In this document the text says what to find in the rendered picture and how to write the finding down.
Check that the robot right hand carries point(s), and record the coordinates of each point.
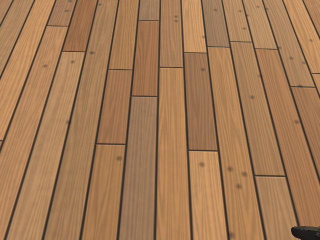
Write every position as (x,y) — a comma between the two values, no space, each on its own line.
(306,232)

